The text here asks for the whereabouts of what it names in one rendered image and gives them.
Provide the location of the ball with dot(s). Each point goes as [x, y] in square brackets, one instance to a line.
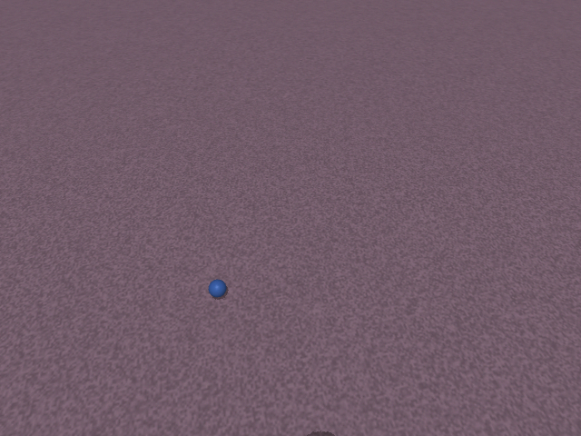
[217, 288]

